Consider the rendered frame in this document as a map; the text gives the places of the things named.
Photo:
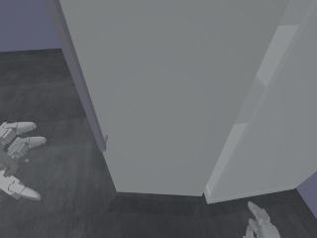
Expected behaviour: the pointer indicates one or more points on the left robot hand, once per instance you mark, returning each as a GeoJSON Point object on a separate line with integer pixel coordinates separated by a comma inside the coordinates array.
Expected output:
{"type": "Point", "coordinates": [19, 147]}

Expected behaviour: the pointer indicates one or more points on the fridge door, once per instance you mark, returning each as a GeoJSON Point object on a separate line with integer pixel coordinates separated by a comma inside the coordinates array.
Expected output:
{"type": "Point", "coordinates": [167, 80]}

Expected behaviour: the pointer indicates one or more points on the handle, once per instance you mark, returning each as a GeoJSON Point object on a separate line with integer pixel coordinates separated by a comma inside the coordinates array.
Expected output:
{"type": "Point", "coordinates": [64, 38]}

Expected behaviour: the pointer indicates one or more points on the right robot hand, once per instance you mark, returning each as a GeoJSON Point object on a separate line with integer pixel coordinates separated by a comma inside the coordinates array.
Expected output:
{"type": "Point", "coordinates": [262, 226]}

